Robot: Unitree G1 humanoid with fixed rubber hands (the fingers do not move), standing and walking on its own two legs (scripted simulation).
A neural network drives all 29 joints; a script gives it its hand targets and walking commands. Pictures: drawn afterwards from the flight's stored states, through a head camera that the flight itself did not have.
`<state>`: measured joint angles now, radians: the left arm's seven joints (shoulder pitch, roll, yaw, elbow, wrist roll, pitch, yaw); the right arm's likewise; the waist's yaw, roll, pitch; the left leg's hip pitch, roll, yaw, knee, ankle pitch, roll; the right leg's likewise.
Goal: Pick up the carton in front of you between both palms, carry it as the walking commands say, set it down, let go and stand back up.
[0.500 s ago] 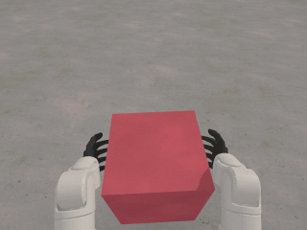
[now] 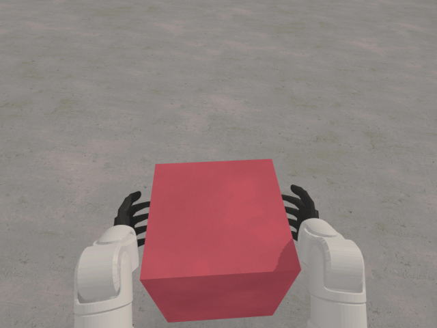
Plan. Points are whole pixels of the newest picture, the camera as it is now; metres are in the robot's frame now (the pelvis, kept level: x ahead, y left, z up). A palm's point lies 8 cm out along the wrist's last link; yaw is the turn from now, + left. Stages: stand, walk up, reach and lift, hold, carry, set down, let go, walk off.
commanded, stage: carry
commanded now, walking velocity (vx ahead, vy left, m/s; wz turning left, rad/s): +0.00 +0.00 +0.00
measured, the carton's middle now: (217, 244) +0.28 +0.00 +0.01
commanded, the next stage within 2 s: none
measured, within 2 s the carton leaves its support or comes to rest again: neither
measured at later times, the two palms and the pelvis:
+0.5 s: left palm (143, 231) +0.29 +0.13 +0.04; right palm (307, 226) +0.30 -0.17 +0.05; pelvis +0.03 -0.01 -0.01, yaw -1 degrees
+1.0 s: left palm (141, 248) +0.27 +0.13 +0.03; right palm (309, 243) +0.27 -0.17 +0.04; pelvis -0.02 -0.01 +0.00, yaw -1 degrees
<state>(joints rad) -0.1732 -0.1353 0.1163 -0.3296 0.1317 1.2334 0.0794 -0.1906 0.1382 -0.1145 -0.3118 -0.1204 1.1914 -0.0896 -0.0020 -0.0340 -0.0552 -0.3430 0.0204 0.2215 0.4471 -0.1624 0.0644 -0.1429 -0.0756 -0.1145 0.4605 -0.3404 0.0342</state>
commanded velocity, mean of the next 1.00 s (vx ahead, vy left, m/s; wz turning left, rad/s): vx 0.00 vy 0.00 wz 0.00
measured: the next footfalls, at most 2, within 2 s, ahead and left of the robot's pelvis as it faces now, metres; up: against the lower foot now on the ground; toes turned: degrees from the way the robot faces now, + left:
none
